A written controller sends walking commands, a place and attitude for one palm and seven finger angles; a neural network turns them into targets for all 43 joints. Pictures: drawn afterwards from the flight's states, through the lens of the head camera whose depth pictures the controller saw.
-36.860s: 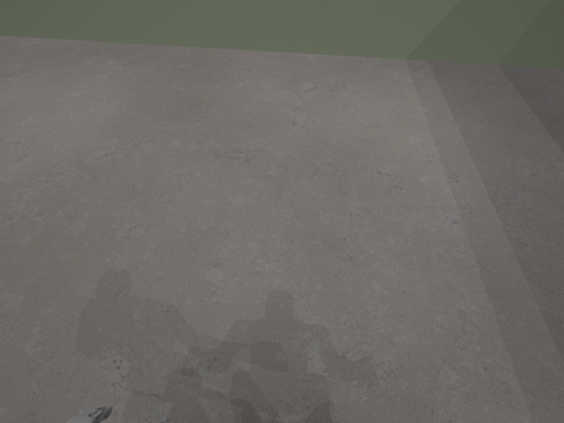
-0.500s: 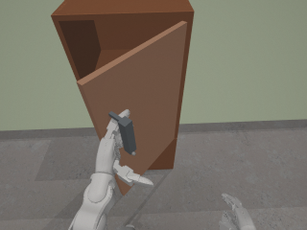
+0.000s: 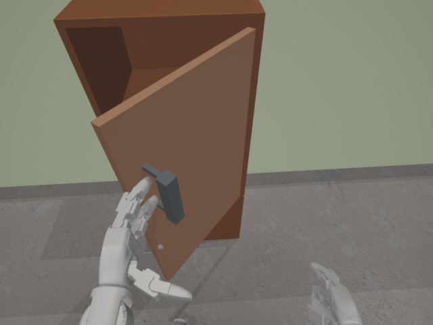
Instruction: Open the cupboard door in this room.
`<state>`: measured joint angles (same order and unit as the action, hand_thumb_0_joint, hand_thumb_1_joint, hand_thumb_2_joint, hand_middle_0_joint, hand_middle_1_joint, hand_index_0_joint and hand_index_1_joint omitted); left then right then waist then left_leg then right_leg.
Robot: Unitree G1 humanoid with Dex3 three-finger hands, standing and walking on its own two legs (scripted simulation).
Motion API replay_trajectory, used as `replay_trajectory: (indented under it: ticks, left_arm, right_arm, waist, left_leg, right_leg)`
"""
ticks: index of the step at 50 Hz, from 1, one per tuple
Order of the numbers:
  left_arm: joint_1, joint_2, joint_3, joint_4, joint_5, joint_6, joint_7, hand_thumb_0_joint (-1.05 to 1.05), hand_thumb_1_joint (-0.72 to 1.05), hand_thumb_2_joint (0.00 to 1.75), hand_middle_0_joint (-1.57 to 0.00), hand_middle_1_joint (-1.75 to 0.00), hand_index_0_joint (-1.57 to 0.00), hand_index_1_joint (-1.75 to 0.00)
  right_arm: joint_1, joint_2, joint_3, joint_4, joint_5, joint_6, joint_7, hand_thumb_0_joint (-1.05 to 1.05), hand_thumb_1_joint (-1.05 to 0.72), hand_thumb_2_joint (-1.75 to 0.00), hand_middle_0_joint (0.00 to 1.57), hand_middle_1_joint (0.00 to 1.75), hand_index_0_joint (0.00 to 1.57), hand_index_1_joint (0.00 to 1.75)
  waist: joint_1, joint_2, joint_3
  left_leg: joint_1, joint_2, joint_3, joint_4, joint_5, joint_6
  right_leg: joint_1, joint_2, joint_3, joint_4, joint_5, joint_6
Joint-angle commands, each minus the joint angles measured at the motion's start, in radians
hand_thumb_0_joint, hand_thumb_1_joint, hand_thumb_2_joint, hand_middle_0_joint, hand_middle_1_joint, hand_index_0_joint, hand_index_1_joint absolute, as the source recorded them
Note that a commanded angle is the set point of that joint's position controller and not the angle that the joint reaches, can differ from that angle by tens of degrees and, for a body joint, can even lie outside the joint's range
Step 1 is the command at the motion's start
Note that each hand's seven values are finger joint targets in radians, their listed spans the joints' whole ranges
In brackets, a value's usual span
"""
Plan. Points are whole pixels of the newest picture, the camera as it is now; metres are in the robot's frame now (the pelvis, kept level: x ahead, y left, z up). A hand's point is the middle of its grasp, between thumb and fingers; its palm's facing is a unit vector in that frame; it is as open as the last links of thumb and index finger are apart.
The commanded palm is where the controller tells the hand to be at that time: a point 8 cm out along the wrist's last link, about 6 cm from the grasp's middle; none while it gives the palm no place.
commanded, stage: slide the hand sideways off the handle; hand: left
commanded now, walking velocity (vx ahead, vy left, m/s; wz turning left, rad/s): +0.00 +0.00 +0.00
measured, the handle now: (162, 193) +0.32 +0.12 +0.09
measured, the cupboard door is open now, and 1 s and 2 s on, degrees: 49 49 49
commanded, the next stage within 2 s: draw the hand back to the body in 0.46 s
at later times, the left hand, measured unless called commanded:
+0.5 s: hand (120, 282) +0.17 +0.15 +0.09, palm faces +0.08 -1.00 -0.02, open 16.3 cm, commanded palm +0.14 +0.20 +0.09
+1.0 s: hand (88, 272) +0.17 +0.18 +0.12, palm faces +0.09 -0.99 -0.06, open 16.3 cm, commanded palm +0.14 +0.24 +0.14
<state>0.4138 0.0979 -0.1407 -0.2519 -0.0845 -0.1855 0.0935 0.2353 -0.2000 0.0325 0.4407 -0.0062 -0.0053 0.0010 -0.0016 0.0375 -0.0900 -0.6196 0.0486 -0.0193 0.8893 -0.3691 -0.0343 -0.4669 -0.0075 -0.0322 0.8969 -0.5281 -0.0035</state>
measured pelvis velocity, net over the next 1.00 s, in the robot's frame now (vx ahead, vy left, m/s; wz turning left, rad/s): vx -0.01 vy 0.01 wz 0.02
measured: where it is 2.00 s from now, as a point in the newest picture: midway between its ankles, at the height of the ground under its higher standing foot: outside the picture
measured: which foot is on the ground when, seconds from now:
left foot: down 0.00-1.00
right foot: down 0.00-1.00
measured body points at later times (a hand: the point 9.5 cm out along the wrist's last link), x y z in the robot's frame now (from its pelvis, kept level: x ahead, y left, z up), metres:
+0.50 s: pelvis +0.00 -0.01 -0.01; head +0.01 -0.02 +0.44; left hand +0.16 +0.21 +0.09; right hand +0.19 -0.23 -0.08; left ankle +0.05 +0.14 -0.69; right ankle -0.04 -0.12 -0.69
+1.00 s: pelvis -0.01 +0.01 +0.00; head -0.01 +0.00 +0.45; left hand +0.16 +0.24 +0.13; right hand +0.19 -0.20 -0.06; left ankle +0.05 +0.14 -0.69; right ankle -0.04 -0.12 -0.69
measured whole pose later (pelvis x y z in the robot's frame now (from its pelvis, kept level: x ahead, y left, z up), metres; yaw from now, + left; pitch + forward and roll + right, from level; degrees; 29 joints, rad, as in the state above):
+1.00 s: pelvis -0.01 +0.01 +0.00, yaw +1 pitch +5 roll -2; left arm 0.57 0.23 0.12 -0.45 -0.27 -0.10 -0.12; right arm 0.28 -0.21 0.05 0.46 0.04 -0.13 -0.07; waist 0.03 0.06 -0.12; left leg -0.63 0.05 -0.06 0.92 -0.37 -0.03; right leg -0.45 0.00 -0.06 0.88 -0.52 0.00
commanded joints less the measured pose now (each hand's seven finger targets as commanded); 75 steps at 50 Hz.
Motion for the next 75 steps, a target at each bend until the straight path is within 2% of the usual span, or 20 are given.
replay_trajectory:
  ticks: [1, 2, 5, 8, 20, 22, 26, 28, 32, 35, 41, 43, 48, 53, 54, 55, 56, 58, 64, 75]
  left_arm:
    - [0.042, 0.047, 0.095, -0.284, -0.031, -0.086, -0.028, 0.00, -0.50, 0.30, -0.15, -0.30, -0.15, -0.30]
    - [0.088, 0.059, 0.108, -0.286, -0.038, -0.089, -0.037, 0.00, -0.50, 0.30, -0.15, -0.30, -0.15, -0.30]
    - [0.144, 0.075, 0.127, -0.326, -0.055, -0.108, -0.067, 0.00, -0.50, 0.30, -0.15, -0.30, -0.15, -0.30]
    - [0.128, 0.090, 0.142, -0.330, -0.067, -0.127, -0.093, 0.00, -0.50, 0.30, -0.15, -0.30, -0.15, -0.30]
    - [0.197, 0.153, 0.251, -0.312, -0.168, -0.159, -0.224, 0.00, -0.50, 0.30, -0.15, -0.30, -0.15, -0.30]
    - [0.217, 0.159, 0.255, -0.321, -0.176, -0.157, -0.234, 0.00, -0.50, 0.30, -0.15, -0.30, -0.15, -0.30]
    - [0.179, 0.137, 0.218, -0.326, -0.172, -0.152, -0.232, 0.00, -0.50, 0.30, -0.15, -0.30, -0.15, -0.30]
    - [0.174, 0.131, 0.204, -0.316, -0.160, -0.145, -0.220, 0.00, -0.50, 0.30, -0.15, -0.30, -0.15, -0.30]
    - [0.164, 0.206, 0.282, -0.372, -0.151, -0.127, -0.188, 0.00, -0.50, 0.30, -0.15, -0.30, -0.15, -0.30]
    - [0.157, 0.186, 0.275, -0.387, -0.163, -0.101, -0.180, 0.00, -0.50, 0.30, -0.15, -0.30, -0.15, -0.30]
    - [0.153, 0.190, 0.283, -0.409, -0.183, -0.028, -0.201, 0.00, -0.50, 0.30, -0.15, -0.30, -0.15, -0.30]
    - [0.147, 0.203, 0.304, -0.397, -0.190, -0.006, -0.208, 0.00, -0.50, 0.30, -0.15, -0.30, -0.15, -0.30]
    - [0.088, 0.236, 0.346, -0.434, -0.205, 0.023, -0.218, 0.00, -0.50, 0.30, -0.15, -0.30, -0.15, -0.30]
    - [0.087, 0.251, 0.381, -0.442, -0.228, 0.053, -0.243, 0.00, -0.32, 0.37, -0.16, -0.30, -0.16, -0.30]
    - [0.050, 0.406, 0.394, -0.550, -0.065, 0.048, -0.126, 0.00, -0.29, 0.39, -0.16, -0.30, -0.16, -0.30]
    - [0.124, 0.329, 0.374, -0.503, -0.053, 0.067, -0.075, 0.00, -0.26, 0.40, -0.16, -0.30, -0.16, -0.30]
    - [0.162, 0.299, 0.351, -0.460, -0.029, 0.083, -0.046, 0.00, -0.22, 0.42, -0.16, -0.30, -0.16, -0.30]
    - [0.146, 0.317, 0.367, -0.465, -0.003, 0.090, -0.013, 0.00, -0.15, 0.45, -0.16, -0.30, -0.16, -0.30]
    - [0.124, 0.344, 0.408, -0.449, 0.025, 0.081, 0.029, 0.00, 0.06, 0.54, -0.17, -0.30, -0.17, -0.30]
    - [0.089, 0.372, 0.487, -0.439, 0.034, 0.064, 0.046, 0.00, 0.44, 0.70, -0.18, -0.30, -0.18, -0.30]
  right_arm:
    - [-0.076, -0.100, -0.047, -0.184, 0.004, -0.066, -0.013, 0.00, -0.90, -0.90, 0.20, 0.30, 0.20, 0.30]
    - [-0.069, -0.101, -0.049, -0.187, 0.005, -0.068, -0.014, 0.00, -0.90, -0.90, 0.20, 0.30, 0.20, 0.30]
    - [-0.061, -0.103, -0.053, -0.197, 0.007, -0.075, -0.015, 0.00, -0.90, -0.90, 0.20, 0.30, 0.20, 0.30]
    - [-0.056, -0.109, -0.059, -0.195, 0.009, -0.084, -0.024, 0.00, -0.90, -0.90, 0.20, 0.30, 0.20, 0.30]
    - [-0.054, -0.113, -0.067, -0.178, 0.031, -0.114, -0.059, 0.00, -0.90, -0.90, 0.20, 0.30, 0.20, 0.30]
    - [-0.056, -0.114, -0.068, -0.182, 0.032, -0.118, -0.061, 0.00, -0.90, -0.90, 0.20, 0.30, 0.20, 0.30]
    - [-0.051, -0.116, -0.065, -0.185, 0.033, -0.132, -0.062, 0.00, -0.90, -0.90, 0.20, 0.30, 0.20, 0.30]
    - [-0.056, -0.115, -0.065, -0.189, 0.033, -0.137, -0.063, 0.00, -0.90, -0.90, 0.20, 0.30, 0.20, 0.30]
    - [-0.060, -0.111, -0.061, -0.188, 0.034, -0.136, -0.066, 0.00, -0.90, -0.90, 0.20, 0.30, 0.20, 0.30]
    - [-0.067, -0.106, -0.051, -0.187, 0.041, -0.144, -0.066, 0.00, -0.90, -0.90, 0.20, 0.30, 0.20, 0.30]
    - [-0.073, -0.114, -0.041, -0.181, 0.047, -0.166, -0.073, 0.00, -0.90, -0.90, 0.20, 0.30, 0.20, 0.30]
    - [-0.079, -0.116, -0.039, -0.175, 0.050, -0.170, -0.076, 0.00, -0.90, -0.90, 0.20, 0.30, 0.20, 0.30]
    - [-0.083, -0.120, -0.029, -0.165, 0.052, -0.189, -0.083, 0.00, -0.90, -0.90, 0.20, 0.30, 0.20, 0.30]
    - [-0.087, -0.124, -0.025, -0.149, 0.058, -0.207, -0.084, 0.00, -0.90, -0.90, 0.20, 0.30, 0.20, 0.30]
    - [-0.102, -0.118, -0.025, -0.164, 0.044, -0.194, -0.110, 0.00, -0.90, -0.90, 0.20, 0.30, 0.20, 0.30]
    - [-0.097, -0.098, -0.017, -0.152, 0.035, -0.188, -0.121, 0.00, -0.90, -0.90, 0.20, 0.30, 0.20, 0.30]
    - [-0.088, -0.096, -0.014, -0.137, 0.032, -0.177, -0.122, 0.00, -0.90, -0.90, 0.20, 0.30, 0.20, 0.30]
    - [-0.108, -0.104, -0.016, -0.130, 0.028, -0.163, -0.127, 0.00, -0.90, -0.90, 0.20, 0.30, 0.20, 0.30]
    - [-0.131, -0.110, -0.015, -0.096, 0.016, -0.155, -0.135, 0.00, -0.90, -0.90, 0.20, 0.30, 0.20, 0.30]
    - [-0.152, -0.119, -0.024, -0.034, 0.004, -0.167, -0.114, 0.00, -0.90, -0.90, 0.20, 0.30, 0.20, 0.30]
  waist:
    - [0.013, -0.047, -0.146]
    - [0.014, -0.079, -0.146]
    - [0.014, -0.047, -0.147]
    - [-0.006, -0.072, -0.120]
    - [0.008, -0.045, -0.126]
    - [0.018, -0.050, -0.144]
    - [0.006, -0.029, -0.112]
    - [0.004, -0.052, -0.094]
    - [0.032, -0.012, -0.140]
    - [0.026, 0.001, -0.115]
    - [0.028, 0.014, -0.104]
    - [0.028, -0.021, -0.082]
    - [0.031, 0.007, -0.071]
    - [0.039, 0.024, -0.081]
    - [0.067, 0.030, -0.072]
    - [0.048, 0.029, -0.030]
    - [0.044, 0.005, -0.005]
    - [0.042, -0.030, -0.003]
    - [0.047, 0.019, 0.014]
    - [0.064, 0.033, 0.010]
  left_leg:
    - [0.192, -0.050, 0.027, -0.086, 0.192, 0.057]
    - [0.181, -0.050, 0.025, -0.079, 0.198, 0.059]
    - [0.169, -0.055, 0.026, -0.059, 0.215, 0.058]
    - [0.144, -0.055, 0.019, -0.039, 0.180, 0.060]
    - [0.084, -0.061, 0.003, -0.003, 0.132, 0.058]
    - [0.082, -0.061, -0.001, -0.002, 0.147, 0.059]
    - [0.082, -0.059, -0.008, -0.011, 0.112, 0.060]
    - [0.071, -0.056, -0.010, -0.013, 0.086, 0.062]
    - [0.093, -0.052, -0.007, -0.036, 0.083, 0.061]
    - [0.109, -0.050, -0.006, -0.054, 0.059, 0.058]
    - [0.142, -0.049, -0.011, -0.088, 0.058, 0.059]
    - [0.141, -0.048, -0.015, -0.100, 0.058, 0.059]
    - [0.169, -0.049, -0.018, -0.127, 0.035, 0.057]
    - [0.206, -0.050, -0.018, -0.144, 0.075, 0.056]
    - [0.244, -0.048, 0.008, -0.175, 0.072, 0.055]
    - [0.266, -0.050, 0.019, -0.179, 0.075, 0.057]
    - [0.279, -0.045, 0.020, -0.189, 0.082, 0.058]
    - [0.314, -0.040, 0.024, -0.218, 0.101, 0.061]
    - [0.411, -0.035, 0.031, -0.319, 0.146, 0.062]
    - [0.514, -0.026, 0.031, -0.439, 0.304, 0.052]
  right_leg:
    - [-0.045, 0.033, -0.026, -0.141, 0.408, -0.002]
    - [-0.029, 0.032, -0.024, -0.141, 0.422, 0.001]
    - [-0.044, 0.030, -0.023, -0.120, 0.471, 0.005]
    - [-0.083, 0.028, -0.013, -0.125, 0.440, 0.015]
    - [-0.103, 0.020, 0.017, -0.126, 0.376, 0.019]
    - [-0.083, 0.017, 0.016, -0.119, 0.391, 0.018]
    - [-0.140, 0.030, -0.006, -0.114, 0.308, 0.012]
    - [-0.155, 0.031, -0.003, -0.124, 0.252, 0.010]
    - [-0.120, 0.036, -0.008, -0.129, 0.211, -0.001]
    - [-0.130, 0.040, -0.019, -0.146, 0.184, -0.001]
    - [-0.113, 0.042, -0.031, -0.173, 0.189, 0.002]
    - [-0.101, 0.043, -0.034, -0.185, 0.188, 0.003]
    - [-0.095, 0.043, -0.038, -0.211, 0.148, 0.001]
    - [-0.063, 0.045, -0.048, -0.220, 0.206, 0.000]
    - [-0.065, 0.019, 0.030, -0.318, 0.209, -0.013]
    - [-0.064, 0.010, 0.024, -0.345, 0.198, -0.014]
    - [-0.048, 0.009, 0.009, -0.352, 0.206, -0.009]
    - [-0.014, 0.009, 0.003, -0.378, 0.220, -0.004]
    - [0.088, 0.009, -0.012, -0.436, 0.271, -0.003]
    - [0.241, 0.018, -0.027, -0.488, 0.414, -0.006]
